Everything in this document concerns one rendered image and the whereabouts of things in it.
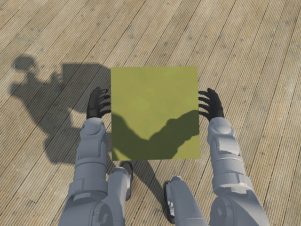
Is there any right robot forearm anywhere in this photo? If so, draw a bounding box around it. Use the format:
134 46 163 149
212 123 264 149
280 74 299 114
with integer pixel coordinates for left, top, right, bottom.
207 117 263 208

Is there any robot left thigh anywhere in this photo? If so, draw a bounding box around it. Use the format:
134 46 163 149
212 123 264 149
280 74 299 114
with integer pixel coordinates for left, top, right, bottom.
102 171 131 226

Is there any right robot foot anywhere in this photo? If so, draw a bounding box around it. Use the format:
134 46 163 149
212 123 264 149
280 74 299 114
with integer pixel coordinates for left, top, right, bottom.
164 183 175 224

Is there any carton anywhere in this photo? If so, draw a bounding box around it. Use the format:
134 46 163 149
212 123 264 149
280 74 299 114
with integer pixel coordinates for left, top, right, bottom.
111 66 200 161

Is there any right robot hand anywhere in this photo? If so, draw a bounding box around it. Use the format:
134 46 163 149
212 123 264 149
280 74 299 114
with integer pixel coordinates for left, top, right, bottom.
198 88 224 121

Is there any right robot upper arm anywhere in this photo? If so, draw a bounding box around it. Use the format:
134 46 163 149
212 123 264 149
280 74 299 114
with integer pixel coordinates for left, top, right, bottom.
209 195 269 226

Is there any left robot forearm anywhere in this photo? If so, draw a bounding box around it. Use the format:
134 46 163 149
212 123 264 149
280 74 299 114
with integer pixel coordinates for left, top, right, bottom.
58 117 109 224

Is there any left robot hand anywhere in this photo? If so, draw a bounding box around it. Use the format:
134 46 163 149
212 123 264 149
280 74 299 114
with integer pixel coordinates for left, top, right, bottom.
87 87 111 119

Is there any left robot upper arm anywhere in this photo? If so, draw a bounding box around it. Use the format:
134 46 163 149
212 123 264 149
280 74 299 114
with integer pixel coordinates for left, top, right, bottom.
58 201 114 226

